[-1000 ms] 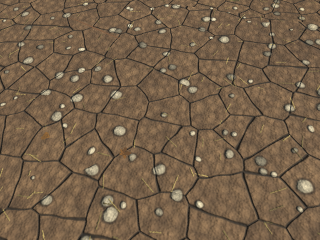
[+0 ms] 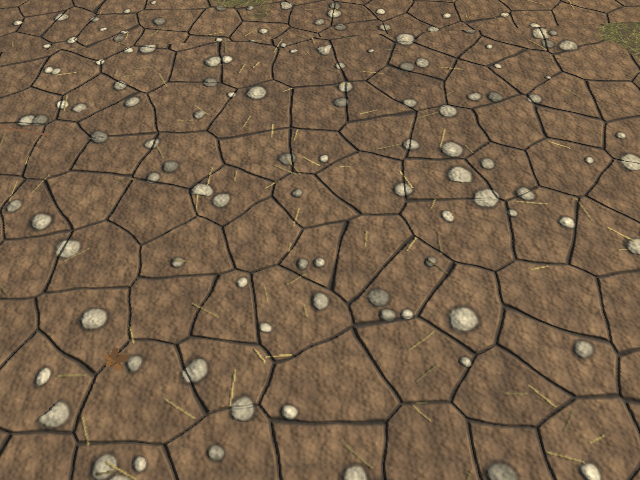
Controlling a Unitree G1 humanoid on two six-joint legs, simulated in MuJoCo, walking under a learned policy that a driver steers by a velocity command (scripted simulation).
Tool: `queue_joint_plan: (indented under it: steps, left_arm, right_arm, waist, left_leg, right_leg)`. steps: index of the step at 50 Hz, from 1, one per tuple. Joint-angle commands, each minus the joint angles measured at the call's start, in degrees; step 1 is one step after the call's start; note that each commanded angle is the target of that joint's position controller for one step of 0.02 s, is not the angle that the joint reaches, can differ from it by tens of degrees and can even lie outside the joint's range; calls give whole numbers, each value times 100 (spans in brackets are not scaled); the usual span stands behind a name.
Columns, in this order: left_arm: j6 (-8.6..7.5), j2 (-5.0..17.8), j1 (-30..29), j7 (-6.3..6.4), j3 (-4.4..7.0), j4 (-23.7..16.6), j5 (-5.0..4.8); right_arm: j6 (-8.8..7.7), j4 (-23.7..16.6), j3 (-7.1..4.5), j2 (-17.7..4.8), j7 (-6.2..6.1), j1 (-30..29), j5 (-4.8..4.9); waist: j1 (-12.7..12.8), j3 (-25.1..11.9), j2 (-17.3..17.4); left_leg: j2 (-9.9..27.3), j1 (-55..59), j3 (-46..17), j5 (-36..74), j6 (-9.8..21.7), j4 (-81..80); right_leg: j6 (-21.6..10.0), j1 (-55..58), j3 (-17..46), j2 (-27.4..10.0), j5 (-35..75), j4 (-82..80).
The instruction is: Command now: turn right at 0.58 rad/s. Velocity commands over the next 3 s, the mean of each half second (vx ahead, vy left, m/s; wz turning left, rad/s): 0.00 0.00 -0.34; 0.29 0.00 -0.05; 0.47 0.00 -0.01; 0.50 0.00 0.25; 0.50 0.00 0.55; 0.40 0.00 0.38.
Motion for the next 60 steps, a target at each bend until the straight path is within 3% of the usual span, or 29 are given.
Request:
queue_joint_plan:
  steps: [1,5,7,8,9,10,11,13,18,23,25,26,27,28,29,31,34,38,40,42,43,44,45,46,47,49,52,56,60]
  left_arm:
    - [-26,1025,108,-7,278,-308,35]
    - [-2,1038,-208,-54,297,-349,17]
    - [-4,857,-440,-21,233,-373,-71]
    - [-31,465,-92,-11,128,-369,-79]
    - [-36,498,185,56,148,-367,-45]
    - [-14,868,177,85,229,-266,103]
    - [-2,860,150,62,245,-168,71]
    - [52,725,208,-20,212,-25,48]
    - [118,434,-132,-53,39,68,-15]
    - [107,336,-152,59,-87,298,-86]
    - [6,308,82,126,-134,490,-42]
    - [-77,435,157,169,-152,543,50]
    - [-123,879,33,180,-71,586,89]
    - [-122,932,158,113,-8,711,34]
    - [-131,877,184,81,-7,739,64]
    - [-175,769,332,91,-26,826,113]
    - [-344,690,441,101,-16,973,49]
    - [-494,706,463,60,26,1096,36]
    - [-507,764,276,25,53,1091,6]
    - [-532,650,200,19,24,1076,22]
    - [-578,303,50,-8,-84,949,47]
    - [-616,66,-16,-26,-152,702,9]
    - [-575,521,-49,-18,-42,771,107]
    - [-588,507,-47,-97,-34,824,101]
    - [-605,418,30,-163,-59,905,79]
    - [-571,309,47,-223,-92,999,160]
    - [-504,213,-317,-266,-122,888,160]
    - [-477,57,-1243,-283,-202,541,153]
    - [-497,-67,-1908,-284,-293,268,92]
  right_arm:
    - [-129,-509,-72,-487,-35,-226,36]
    - [-221,-551,-40,-506,-91,120,103]
    - [-301,-433,-40,-531,-164,579,49]
    - [-326,-515,-94,-924,-216,422,-39]
    - [-292,-715,-163,-1385,-172,-24,-48]
    - [-265,-634,-145,-1159,-113,210,-53]
    - [-274,-655,-32,-771,-69,-9,-3]
    - [-292,-698,36,-541,-54,-364,-12]
    - [-338,-401,62,-525,-54,186,0]
    - [-255,-138,8,-710,25,354,-46]
    - [-245,-31,22,-660,24,368,-4]
    - [-301,-41,89,-460,46,451,2]
    - [-331,-97,134,-260,89,505,55]
    - [-297,-80,114,-377,74,168,-26]
    - [-278,-125,78,-454,92,-69,-91]
    - [-303,-218,14,-540,155,-307,-72]
    - [-453,-160,3,-461,274,-158,-93]
    - [-513,-216,28,-305,339,-327,-58]
    - [-510,-108,15,-271,314,38,-29]
    - [-560,323,-87,-450,214,1128,-50]
    - [-632,475,-196,-862,128,1907,-127]
    - [-631,601,-358,-1613,131,2439,-84]
    - [-603,570,-250,-1163,145,1998,-73]
    - [-627,389,-156,-839,178,1384,-44]
    - [-672,309,-94,-606,200,1048,-48]
    - [-774,352,-25,-450,179,1019,-35]
    - [-853,647,6,-406,179,1507,16]
    - [-841,899,62,-292,162,1854,27]
    - [-862,1079,75,-322,130,2005,9]
  waist:
    - [98,-469,-725]
    - [-94,-563,-798]
    - [-373,-588,-580]
    - [-120,-658,484]
    - [41,-502,1220]
    - [-40,-557,796]
    - [81,-377,496]
    - [181,-290,679]
    - [-157,-451,746]
    - [-207,-441,990]
    - [-8,-470,690]
    - [-54,-801,325]
    - [-275,-681,-616]
    - [11,-364,-905]
    - [124,74,-1008]
    - [266,613,-1240]
    - [161,453,-883]
    - [148,260,-902]
    - [-121,242,-814]
    - [-600,-25,-271]
    - [-988,-372,726]
    - [-1027,-586,1910]
    - [-665,-24,889]
    - [-353,344,460]
    - [-184,376,300]
    - [-108,189,354]
    - [-137,115,374]
    - [-280,310,332]
    - [-383,401,401]
  left_leg:
    - [-123,-146,-21,-105,72,-338]
    - [-296,770,-66,-43,235,-1405]
    - [-54,1830,-145,901,351,-2970]
    - [1122,2233,-1382,629,620,-3633]
    - [2175,1958,-2716,1404,1272,-3729]
    - [2314,1517,-2629,1828,1708,-3520]
    - [1960,1275,-2115,1926,1668,-3470]
    - [1279,1281,-1183,2138,1351,-3372]
    - [1156,2058,-853,2796,1396,-3100]
    - [1106,1881,-937,2797,1357,-2872]
    - [1023,1487,-861,2953,1014,-2626]
    - [922,1093,-794,2006,730,-2615]
    - [242,636,-176,582,553,-2379]
    - [-91,637,279,-90,559,-1924]
    - [-154,286,485,-288,568,-1449]
    - [-16,-432,440,-480,587,-618]
    - [180,-855,388,-262,555,-388]
    - [140,-62,617,31,514,-1131]
    - [39,1052,789,525,581,-1853]
    - [-119,2910,708,642,601,-2361]
    - [952,3690,-678,-503,769,-3121]
    - [2272,3815,-3288,-2318,1358,-4194]
    - [2349,3077,-3418,-2702,1532,-4249]
    - [2093,2588,-2849,-2231,1479,-4202]
    - [1785,2369,-2238,-1418,1375,-4247]
    - [1386,2358,-1355,132,1257,-4283]
    - [1250,2602,-729,1841,1320,-4208]
    - [1107,2584,-261,2809,1373,-4226]
    - [1098,2470,6,3427,1330,-4222]
  right_leg:
    - [-881,510,1813,-1561,1482,-431]
    - [-607,241,2188,-1384,1805,-240]
    - [-126,-278,1911,-992,1006,130]
    - [217,-770,1165,-420,-645,1035]
    - [384,-1493,57,525,-2193,2031]
    - [438,-1242,38,117,-2291,3062]
    - [446,-1149,117,31,-1959,3416]
    - [550,-1107,0,-4,-1398,3760]
    - [755,-1000,-210,-133,-1474,2596]
    - [557,38,-805,-299,-1261,514]
    - [406,924,-673,-473,197,-952]
    - [289,1611,-59,-965,204,-1098]
    - [-69,1468,764,-1578,-383,-947]
    - [-457,889,1110,-1838,-1790,-1085]
    - [-642,664,1425,-1981,-2850,-1435]
    - [-838,594,1791,-2179,-3074,-1919]
    - [-871,1276,1363,-2014,-1909,-1834]
    - [-805,941,803,-1828,-1195,-1646]
    - [-668,182,559,-1764,-1048,-1412]
    - [-432,-937,209,-1430,-814,-461]
    - [-193,-1527,-423,-887,-885,1216]
    - [-45,-2561,-929,-172,-2087,2799]
    - [-177,-2735,-402,-554,-1924,3640]
    - [-241,-2727,-375,-830,-1318,3774]
    - [-192,-2543,-472,-1012,-871,3667]
    - [-23,-2292,-707,-1150,-337,3546]
    - [172,-2571,-964,-1181,22,3451]
    - [362,-2863,-1241,-1132,459,2582]
    - [279,-2228,-1480,-931,922,1325]
Next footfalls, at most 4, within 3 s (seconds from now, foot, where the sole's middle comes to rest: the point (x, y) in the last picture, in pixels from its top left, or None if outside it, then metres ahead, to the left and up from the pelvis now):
0.16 left None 0.06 0.12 -0.78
0.52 right None -0.02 -0.08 -0.78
0.84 left None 0.14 0.13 -0.78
1.34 right None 0.44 -0.09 -0.78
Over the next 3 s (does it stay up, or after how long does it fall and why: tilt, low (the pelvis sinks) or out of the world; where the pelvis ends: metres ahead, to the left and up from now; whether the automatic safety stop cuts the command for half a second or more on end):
stays up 1.13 0.07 -0.01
